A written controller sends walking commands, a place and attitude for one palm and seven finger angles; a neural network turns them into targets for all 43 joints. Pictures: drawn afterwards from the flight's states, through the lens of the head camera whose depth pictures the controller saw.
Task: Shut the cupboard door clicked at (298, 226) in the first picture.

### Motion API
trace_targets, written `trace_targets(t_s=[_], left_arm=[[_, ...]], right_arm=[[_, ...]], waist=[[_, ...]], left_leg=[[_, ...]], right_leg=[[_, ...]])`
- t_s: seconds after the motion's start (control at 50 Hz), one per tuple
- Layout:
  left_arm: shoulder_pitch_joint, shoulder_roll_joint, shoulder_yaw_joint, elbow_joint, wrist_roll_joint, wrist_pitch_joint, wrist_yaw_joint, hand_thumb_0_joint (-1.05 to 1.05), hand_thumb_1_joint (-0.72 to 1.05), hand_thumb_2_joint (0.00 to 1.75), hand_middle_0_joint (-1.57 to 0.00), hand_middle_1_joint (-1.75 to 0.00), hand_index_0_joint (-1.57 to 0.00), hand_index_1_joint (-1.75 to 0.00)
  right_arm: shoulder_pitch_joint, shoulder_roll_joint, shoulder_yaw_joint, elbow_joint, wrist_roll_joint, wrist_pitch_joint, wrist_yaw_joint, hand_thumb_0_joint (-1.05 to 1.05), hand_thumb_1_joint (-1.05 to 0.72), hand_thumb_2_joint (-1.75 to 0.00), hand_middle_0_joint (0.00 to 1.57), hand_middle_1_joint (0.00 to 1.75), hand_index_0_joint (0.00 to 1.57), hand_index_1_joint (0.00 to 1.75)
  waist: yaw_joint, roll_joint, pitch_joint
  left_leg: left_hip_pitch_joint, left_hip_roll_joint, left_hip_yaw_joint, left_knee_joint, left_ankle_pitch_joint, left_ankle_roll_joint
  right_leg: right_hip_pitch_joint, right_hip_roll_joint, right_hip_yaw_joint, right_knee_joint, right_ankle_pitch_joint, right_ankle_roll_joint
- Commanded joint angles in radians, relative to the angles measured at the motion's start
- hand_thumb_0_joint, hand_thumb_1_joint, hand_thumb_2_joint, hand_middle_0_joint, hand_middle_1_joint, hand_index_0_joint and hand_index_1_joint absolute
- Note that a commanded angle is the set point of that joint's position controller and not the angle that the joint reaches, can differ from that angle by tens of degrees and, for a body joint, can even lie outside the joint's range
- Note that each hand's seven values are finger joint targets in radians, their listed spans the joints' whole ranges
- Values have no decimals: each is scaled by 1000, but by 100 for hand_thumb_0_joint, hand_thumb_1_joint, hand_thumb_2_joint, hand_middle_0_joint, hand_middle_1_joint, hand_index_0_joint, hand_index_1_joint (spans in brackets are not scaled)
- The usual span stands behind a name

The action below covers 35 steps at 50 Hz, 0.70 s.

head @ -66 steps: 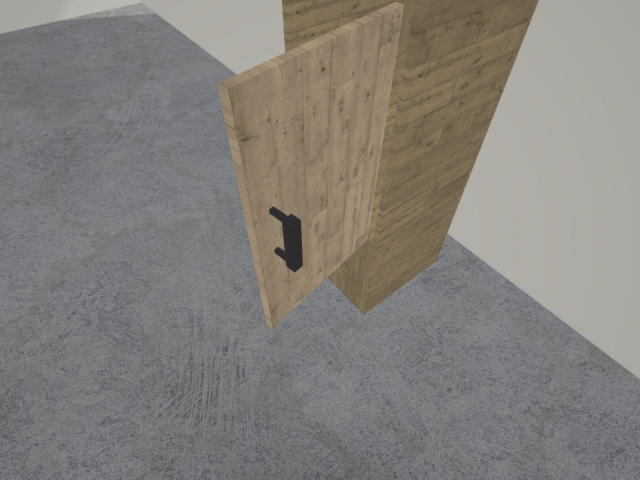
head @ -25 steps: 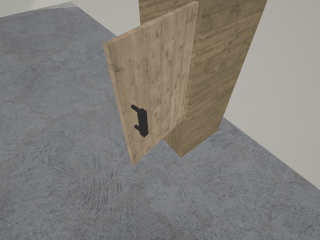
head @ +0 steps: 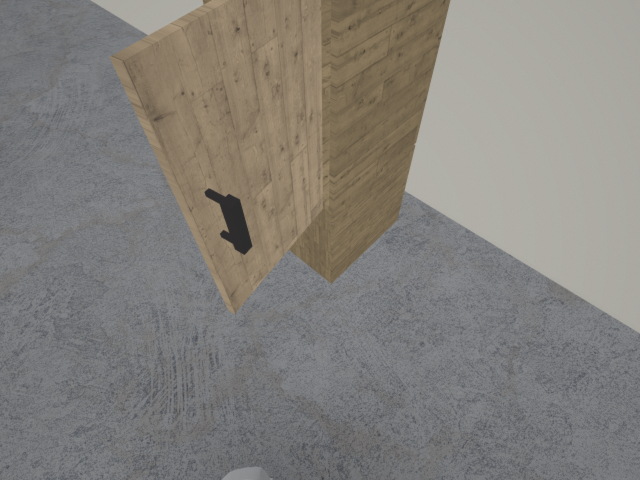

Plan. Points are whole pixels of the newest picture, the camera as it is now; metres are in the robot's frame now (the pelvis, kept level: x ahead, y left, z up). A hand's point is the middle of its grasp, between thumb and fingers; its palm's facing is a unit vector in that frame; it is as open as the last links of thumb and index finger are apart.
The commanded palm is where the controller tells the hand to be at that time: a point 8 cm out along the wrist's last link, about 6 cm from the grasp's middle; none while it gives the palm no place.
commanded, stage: walk to a spot facing it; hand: left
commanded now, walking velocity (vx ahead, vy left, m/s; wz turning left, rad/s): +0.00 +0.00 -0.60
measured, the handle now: (228, 221) +0.48 +0.20 -0.03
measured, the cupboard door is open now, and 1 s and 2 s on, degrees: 100 100 100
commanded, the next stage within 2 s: none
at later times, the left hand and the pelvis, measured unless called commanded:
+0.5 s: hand out of the picture +0.08 +0.18 -0.15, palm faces -0.17 -0.95 -0.25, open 7.4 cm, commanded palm none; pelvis +0.01 -0.01 +0.01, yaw -16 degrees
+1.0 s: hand (283, 392) +0.25 +0.08 -0.15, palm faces -0.57 -0.77 -0.29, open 7.4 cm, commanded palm none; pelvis +0.02 -0.02 +0.00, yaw -34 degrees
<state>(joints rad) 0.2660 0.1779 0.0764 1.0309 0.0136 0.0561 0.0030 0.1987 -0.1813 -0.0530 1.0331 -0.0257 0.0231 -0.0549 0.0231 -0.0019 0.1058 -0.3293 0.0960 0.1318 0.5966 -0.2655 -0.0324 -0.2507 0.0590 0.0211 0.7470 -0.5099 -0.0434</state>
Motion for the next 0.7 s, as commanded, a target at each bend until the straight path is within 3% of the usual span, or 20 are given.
trace_targets(t_s=[0.0, 0.02, 0.04, 0.06, 0.08, 0.1, 0.14, 0.16, 0.22, 0.32, 0.4, 0.46, 0.5, 0.52, 0.54, 0.56, 0.58, 0.6, 0.64, 0.68], left_arm=[[133, 71, 34, -66, 9, -17, -14, 0, 90, 90, -20, -30, -20, -30], [182, 129, 46, -53, 18, -24, -9, 0, 90, 90, -20, -30, -20, -30], [166, 244, 63, -63, 30, -31, 8, 0, 90, 90, -20, -30, -20, -30], [156, 246, 58, -77, 14, -31, 17, 0, 90, 90, -20, -30, -20, -30], [90, 227, 57, -88, 16, -32, 23, 0, 90, 90, -20, -30, -20, -30], [50, 199, 47, -100, 13, -36, 26, 0, 90, 90, -20, -30, -20, -30], [46, 187, 41, -114, 9, -43, 30, 0, 90, 90, -20, -30, -20, -30], [51, 186, 42, -114, 11, -44, 34, 0, 90, 90, -20, -30, -20, -30], [79, 193, 44, -125, 7, -40, 35, 0, 90, 90, -20, -30, -20, -30], [91, 207, 49, -144, 12, -37, 34, 0, 90, 90, -20, -30, -20, -30], [86, 218, 57, -157, 16, -37, 34, 0, 90, 90, -20, -30, -20, -30], [36, 220, 58, -173, 19, -34, 33, 0, 90, 90, -20, -30, -20, -30], [-24, 212, 52, -196, 8, -32, 27, 0, 90, 90, -20, -30, -20, -30], [-17, 172, 45, -213, -1, -32, 21, 0, 90, 90, -20, -30, -20, -30], [-3, 137, 32, -234, -6, -37, 5, 0, 90, 90, -20, -30, -20, -30], [-12, 165, 34, -252, 10, -44, -1, 0, 90, 90, -20, -30, -20, -30], [-61, 168, 39, -233, 23, -41, -6, 0, 90, 90, -20, -30, -20, -30], [-65, 157, 39, -227, 18, -39, -12, 0, 90, 90, -20, -30, -20, -30], [-76, 137, 31, -225, 6, -26, -28, 0, 90, 90, -20, -30, -20, -30], [-106, 124, 22, -237, 5, -16, -40, 0, 90, 90, -20, -30, -20, -30]], right_arm=[[-32, -193, -37, -88, -11, -8, -8, 0, -90, -90, 20, 30, 20, 30], [-68, -162, -37, -112, 0, 2, -5, 0, -90, -90, 20, 30, 20, 30], [-90, -87, -25, -153, 8, 6, 6, 0, -90, -90, 20, 30, 20, 30], [-122, -130, -31, -168, 5, 14, 9, 0, -90, -90, 20, 30, 20, 30], [-136, -114, -35, -155, 8, 16, 6, 0, -90, -90, 20, 30, 20, 30], [-120, -113, -32, -151, 6, 13, 7, 0, -90, -90, 20, 30, 20, 30], [-108, -93, -27, -145, 7, 13, 11, 0, -90, -90, 20, 30, 20, 30], [-108, -92, -26, -149, 9, 12, 11, 0, -90, -90, 20, 30, 20, 30], [-141, -96, -24, -167, 14, 21, 9, 0, -90, -90, 20, 30, 20, 30], [-196, -102, -23, -208, 18, 15, 8, 0, -90, -90, 20, 30, 20, 30], [-212, -104, -19, -236, 25, 0, 6, 0, -90, -90, 20, 30, 20, 30], [-157, -104, -19, -236, 29, -6, 5, 0, -90, -90, 20, 30, 20, 30], [-44, -124, -19, -209, 29, -13, 0, 0, -90, -90, 20, 30, 20, 30], [9, -188, -29, -201, 16, -25, -5, 0, -90, -90, 20, 30, 20, 30], [42, -269, -42, -207, 3, -29, -6, 0, -90, -90, 20, 30, 20, 30], [40, -264, -33, -235, 4, -22, -4, 0, -90, -90, 20, 30, 20, 30], [45, -231, -22, -220, -9, -29, -8, 0, -90, -90, 20, 30, 20, 30], [49, -220, -14, -219, -9, -29, -8, 0, -90, -90, 20, 30, 20, 30], [18, -202, -12, -228, -8, -28, -6, 0, -90, -90, 20, 30, 20, 30], [18, -215, -16, -224, -8, -26, -5, 0, -90, -90, 20, 30, 20, 30]], waist=[[54, 120, -139], [78, -81, -101], [74, -376, -53], [84, -242, -73], [43, -186, -38], [22, -139, -35], [11, -87, -95], [14, -103, -120], [25, -117, -123], [37, -104, -126], [44, -128, -154], [4, -96, -153], [-52, -71, -183], [-67, 86, -215], [-56, 330, -214], [-50, 225, -163], [-55, 178, -134], [-41, 199, -136], [-24, 191, -158], [-26, 203, -157]], left_leg=[[-18, 238, -160, -124, 143, 135], [-136, 109, -65, 73, -11, 61], [-312, -63, 12, 353, -292, -20], [-280, -51, -122, 489, -319, -12], [-309, -41, -163, 555, -272, -9], [-321, -30, -173, 575, -227, -14], [-295, -39, -159, 554, -175, -25], [-287, -43, -152, 523, -172, -28], [-275, -64, -158, 490, -138, -31], [-253, -82, -171, 400, -155, -26], [-203, -99, -175, 275, -181, -16], [-95, -102, -188, 122, -145, -8], [153, -86, -186, -122, 29, 4], [350, 83, -347, -243, 160, 64], [416, 361, -592, -278, 402, 202], [292, 440, -614, -253, 417, 280], [280, 366, -567, -235, 622, 270], [269, 310, -440, -200, 740, 240], [280, 229, -266, -175, 739, 200], [260, 204, -192, -177, 672, 176]], right_leg=[[86, -72, -26, -123, 121, 16], [140, -132, 108, -346, 260, 7], [140, -383, 477, -496, 438, -69], [86, -406, 491, -466, 553, -132], [87, -357, 449, -405, 678, -168], [117, -325, 393, -352, 790, -185], [188, -277, 325, -311, 922, -164], [234, -263, 316, -298, 973, -149], [247, -237, 330, -316, 963, -122], [256, -231, 411, -319, 949, -139], [279, -226, 461, -282, 1038, -156], [196, -209, 481, -257, 994, -138], [48, -136, 420, -196, 855, -68], [-158, -36, 331, -95, 553, -9], [-319, 54, 133, 154, -99, 57], [-321, -14, 74, 309, -146, 82], [-355, -14, 68, 415, -114, 93], [-353, -41, 61, 471, -79, 96], [-332, -71, 15, 450, -13, 103], [-288, -82, -32, 333, 19, 103]])
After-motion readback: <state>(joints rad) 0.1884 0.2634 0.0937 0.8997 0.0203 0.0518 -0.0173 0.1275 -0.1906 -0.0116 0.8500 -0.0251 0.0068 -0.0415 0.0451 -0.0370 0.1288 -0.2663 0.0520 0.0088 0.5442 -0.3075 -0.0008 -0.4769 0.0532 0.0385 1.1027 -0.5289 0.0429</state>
